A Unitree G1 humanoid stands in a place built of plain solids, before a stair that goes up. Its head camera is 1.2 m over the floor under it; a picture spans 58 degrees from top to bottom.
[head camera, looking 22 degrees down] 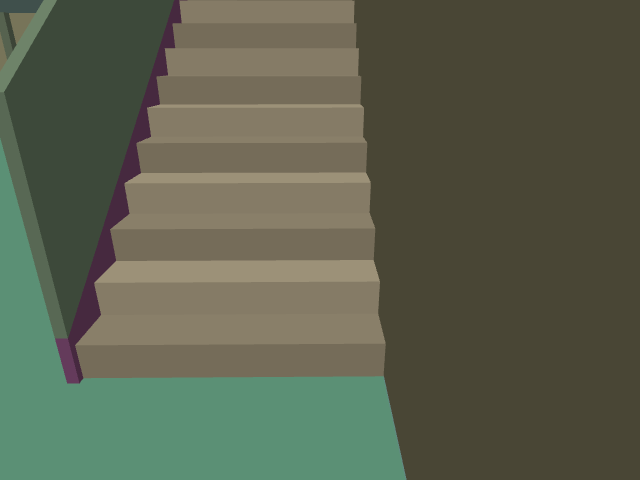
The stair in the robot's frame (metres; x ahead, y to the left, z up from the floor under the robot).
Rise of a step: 0.16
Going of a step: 0.23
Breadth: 1.25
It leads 1 degrees to the left of straight ahead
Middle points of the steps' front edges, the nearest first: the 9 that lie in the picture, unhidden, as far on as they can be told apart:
1.45 0.36 0.16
1.68 0.36 0.33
1.90 0.36 0.49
2.13 0.36 0.65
2.35 0.37 0.81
2.58 0.37 0.98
2.81 0.37 1.14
3.03 0.37 1.30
3.26 0.37 1.46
